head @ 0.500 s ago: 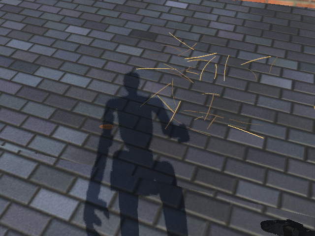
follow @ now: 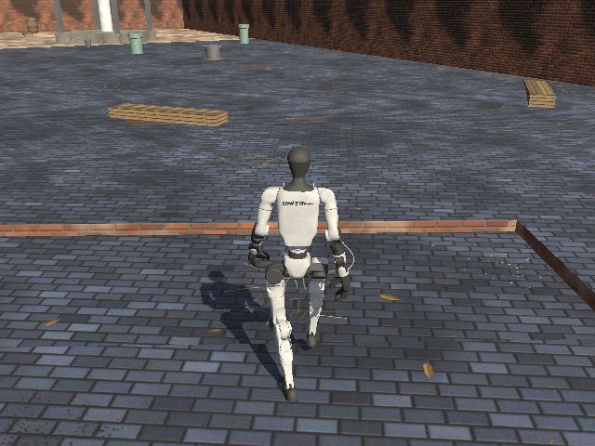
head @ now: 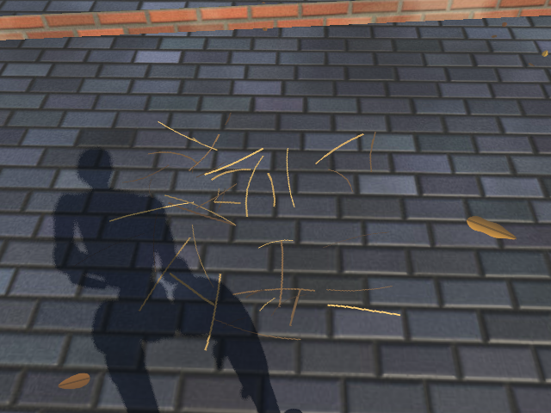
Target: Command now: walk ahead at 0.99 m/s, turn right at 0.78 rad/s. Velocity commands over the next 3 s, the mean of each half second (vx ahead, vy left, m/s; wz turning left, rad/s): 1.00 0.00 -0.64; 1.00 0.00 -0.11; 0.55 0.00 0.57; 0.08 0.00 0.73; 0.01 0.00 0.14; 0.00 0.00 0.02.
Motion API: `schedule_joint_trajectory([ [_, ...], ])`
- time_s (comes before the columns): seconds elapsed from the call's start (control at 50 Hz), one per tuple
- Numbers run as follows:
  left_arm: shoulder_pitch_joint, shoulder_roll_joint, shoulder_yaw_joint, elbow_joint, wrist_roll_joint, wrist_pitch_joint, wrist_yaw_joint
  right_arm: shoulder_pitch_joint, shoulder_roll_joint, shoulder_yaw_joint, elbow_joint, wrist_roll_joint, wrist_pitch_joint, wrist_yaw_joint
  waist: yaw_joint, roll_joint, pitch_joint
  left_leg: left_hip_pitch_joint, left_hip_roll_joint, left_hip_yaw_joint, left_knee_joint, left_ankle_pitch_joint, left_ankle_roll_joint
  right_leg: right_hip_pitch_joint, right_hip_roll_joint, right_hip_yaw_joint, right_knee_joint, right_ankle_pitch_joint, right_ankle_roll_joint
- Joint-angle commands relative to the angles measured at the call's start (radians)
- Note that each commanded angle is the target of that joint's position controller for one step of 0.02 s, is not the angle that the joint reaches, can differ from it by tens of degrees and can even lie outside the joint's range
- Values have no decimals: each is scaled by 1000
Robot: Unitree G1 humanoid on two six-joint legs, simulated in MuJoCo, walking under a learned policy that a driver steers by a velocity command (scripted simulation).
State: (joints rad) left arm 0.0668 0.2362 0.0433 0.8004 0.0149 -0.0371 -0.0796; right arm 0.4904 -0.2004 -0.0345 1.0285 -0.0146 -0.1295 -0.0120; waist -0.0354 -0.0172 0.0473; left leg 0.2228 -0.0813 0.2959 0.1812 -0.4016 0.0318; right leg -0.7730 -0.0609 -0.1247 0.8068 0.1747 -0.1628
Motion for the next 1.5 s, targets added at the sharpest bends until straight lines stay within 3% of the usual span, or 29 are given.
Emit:
schedule_joint_trajectory([
  [0.02, 268, 117, 38, 40, -6, -4, -5, -165, -224, -37, -127, 11, -17, -39, 222, 123, -79, -335, 258, 46, 237, 1468, -62, 578, 124, -104, 72, 51, -48],
  [0.06, 660, 238, 97, 139, 3, 28, 32, -349, -294, -62, -182, 4, 13, -45, 445, 128, -197, -554, 307, -33, 809, 1542, -48, 997, 142, -17, 120, -275, -118],
  [0.08, 716, 266, 125, 163, -26, 33, 54, -461, -293, -76, -212, 17, 28, -27, 509, -62, -128, -720, 145, -35, 1350, 812, -43, 1061, 95, 90, -96, -313, -206],
  [0.1, 566, 266, 104, 169, -26, 25, 61, -409, -87, -22, -253, -20, 16, -13, 297, -293, 33, -1047, 28, -128, 1644, -146, -39, 1006, 46, 233, -92, -22, -233],
  [0.16, 302, 207, 85, 43, 16, 5, 81, -274, -161, -19, -318, -34, -17, 12, 28, 144, -14, -1060, 144, -411, 1260, -20, -66, 721, -190, 891, -558, -575, -307],
  [0.24, 253, 223, 79, 46, 28, -65, 80, -355, -103, -2, -313, -60, 77, 22, -8, 117, 74, -699, 192, -317, 884, 155, -104, 245, -48, 588, -532, -393, -237],
  [0.32, 328, 144, 60, 102, -18, -97, 68, -451, -72, 9, -326, -33, 42, 80, 68, 53, -2, -472, 156, -272, 458, 880, -5, 255, 115, 354, -415, -545, -82],
  [0.42, 499, 147, 55, 143, 20, -63, 98, -644, -103, 0, -388, -34, 18, 57, 204, -36, 90, -669, 132, -262, 223, 719, -7, 622, 48, 410, -220, -390, -43],
  [0.48, 445, 218, 65, 130, 10, -42, 107, -231, -184, -43, -258, -34, -1, 22, 13, 13, -83, -342, 123, -260, 114, 723, 22, 713, 73, 349, 253, 73, -42],
  [0.54, 388, 45, 11, 44, -53, -65, 118, 175, -242, -76, -140, -55, 23, 56, -88, 162, -336, 449, 475, -635, 542, 962, 125, -163, 152, 297, 1056, -810, -12],
  [0.56, 313, 75, 3, 24, -38, -64, 126, 111, -297, -101, -145, -42, 29, 45, -110, 243, -339, 387, 558, -852, 334, 302, 262, -336, 135, 240, 1094, -706, 7],
  [0.58, 119, 139, 19, 2, 9, -71, 114, 3, -142, -62, -163, -39, 26, 37, -113, 10, -153, 130, 425, -754, 139, 6, 166, -303, 60, 259, 841, -532, -2],
  [0.6, 118, 129, 20, -14, 16, -71, 95, -50, -153, -55, -157, -46, 14, 27, -60, 149, -81, -30, 469, -830, 121, 21, 209, -260, 58, 281, 808, -498, 17],
  [0.68, 5, 46, -18, -91, 44, -40, 26, -133, -116, -23, -107, -5, -16, 15, 93, 102, 105, -540, 294, -478, -36, 463, 148, 54, -23, 205, 233, -341, 99],
  [0.8, -84, 56, -35, -96, 19, -50, 29, 15, -174, -28, -60, 25, -9, 27, 64, 69, 33, -300, 239, -283, -33, 1214, 102, 392, 105, -35, -166, -158, 21],
  [0.84, 148, 122, -7, -31, 23, -50, 48, 8, -233, -37, -57, -4, 16, 12, 190, 135, -124, -245, 264, -268, 304, 1375, 86, 648, 155, -4, -203, -262, -15],
  [0.88, 487, 248, 42, 60, 43, -39, 79, -60, -184, -29, -95, -13, 35, 7, 326, 5, -299, -523, 142, -223, 1006, 677, 76, 1059, -80, 260, -252, -523, -91],
  [0.9, 444, 289, 50, 41, 56, -41, 77, 83, -51, -2, -138, 34, 26, 16, 168, -222, -445, -835, 22, -332, 1365, -79, 52, 1277, -356, 814, -357, -596, -206],
  [0.92, 392, 229, 51, 39, 30, -35, 76, -46, -159, -18, -173, 32, 19, 7, 203, -89, -350, -1014, 58, -371, 1372, 4, 78, 1232, -310, 858, -487, -680, -203],
  [0.96, 276, 143, 34, 63, 23, -54, 77, -160, -146, -14, -204, 15, 19, 13, 118, 23, -68, -1025, 145, -374, 1209, 88, 76, 919, -228, 598, -544, -464, -145],
  [1.1, 247, 86, 7, 105, -2, -119, 66, -323, -73, 11, -282, -17, 77, 61, -7, -12, 125, -901, 184, -302, 807, 319, 26, 523, -48, 95, -722, 22, -6],
  [1.2, 291, 165, 10, 105, -35, -143, 93, -321, -83, 19, -265, -20, 44, 85, -6, -18, 7, -563, 22, -108, 421, 686, 61, 630, -38, -53, -533, 590, 104],
  [1.24, 227, 265, 33, 51, -18, -76, 144, -220, -224, -45, -280, 54, 28, 86, -99, -106, -169, -426, -35, -164, 432, 586, 72, 745, -69, -15, -211, 787, 187],
  [1.26, 159, 269, 35, 23, -5, -58, 148, -43, -269, -69, -233, 48, 37, 80, -195, -108, -228, -244, -14, -211, 381, 665, 99, 674, -56, -19, 44, 716, 212],
  [1.28, 145, 208, 24, 9, -1, -56, 133, 42, -270, -68, -197, 46, 52, 60, -203, 69, -202, -118, 84, -335, 283, 812, 137, 519, 82, -27, 455, -95, 244],
  [1.3, 319, 49, -19, -32, 31, -75, 106, -44, -326, -57, -243, -18, 46, 52, -23, 392, -281, 145, 268, -682, 486, 1398, 284, 147, 191, 121, 835, -873, 271],
  [1.32, 397, 103, -25, -58, -12, -95, 85, -86, -333, -68, -303, -53, 45, 52, -44, 250, -555, 274, 425, -979, 346, 1174, 441, 60, 181, 312, 952, -808, 250],
  [1.38, 205, 190, 4, -121, -7, -77, 97, -303, -256, -60, -400, 33, 65, 42, 48, -125, -219, -249, 295, -886, 151, 654, 361, 75, 79, 278, 704, -651, 208],
  [1.5, 96, 113, -6, -202, 4, -34, 131, -302, -271, -77, -418, 37, 109, -9, 74, 4, -193, -573, 84, -646, 206, 941, 236, 261, 109, 225, 131, -469, 271],
])
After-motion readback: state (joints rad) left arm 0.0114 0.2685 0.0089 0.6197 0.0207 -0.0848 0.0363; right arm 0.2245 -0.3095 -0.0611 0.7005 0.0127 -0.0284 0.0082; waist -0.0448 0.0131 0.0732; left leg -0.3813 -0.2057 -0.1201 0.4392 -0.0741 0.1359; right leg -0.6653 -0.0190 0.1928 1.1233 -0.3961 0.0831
